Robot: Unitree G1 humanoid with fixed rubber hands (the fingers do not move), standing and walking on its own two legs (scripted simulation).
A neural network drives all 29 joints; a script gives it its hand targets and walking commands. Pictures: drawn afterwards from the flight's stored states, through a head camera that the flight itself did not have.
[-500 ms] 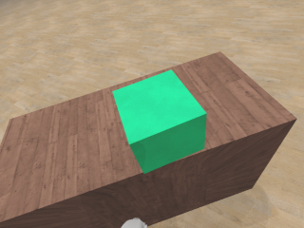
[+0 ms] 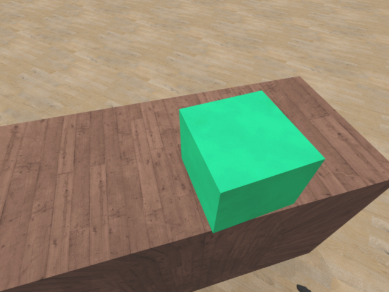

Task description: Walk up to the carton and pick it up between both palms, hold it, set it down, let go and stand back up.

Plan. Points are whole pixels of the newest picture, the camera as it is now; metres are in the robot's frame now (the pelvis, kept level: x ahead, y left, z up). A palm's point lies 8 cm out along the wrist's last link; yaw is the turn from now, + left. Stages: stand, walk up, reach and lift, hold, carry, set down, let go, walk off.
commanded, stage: walk up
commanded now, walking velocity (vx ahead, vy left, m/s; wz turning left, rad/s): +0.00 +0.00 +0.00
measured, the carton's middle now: (238, 158) +0.42 -0.08 +0.02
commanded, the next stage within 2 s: none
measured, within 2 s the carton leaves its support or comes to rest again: neither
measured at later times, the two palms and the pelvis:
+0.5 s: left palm out of the picture -0.03 +0.23 -0.13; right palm out of the picture -0.01 -0.18 -0.13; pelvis +0.00 +0.03 +0.02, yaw +0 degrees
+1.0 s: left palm out of the picture +0.00 +0.14 -0.14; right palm out of the picture -0.03 -0.42 -0.11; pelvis -0.04 -0.13 +0.00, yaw +10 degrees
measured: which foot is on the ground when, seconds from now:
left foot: down 0.00-1.00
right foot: up 0.00-0.32, down 0.34-0.54, up 0.56-1.00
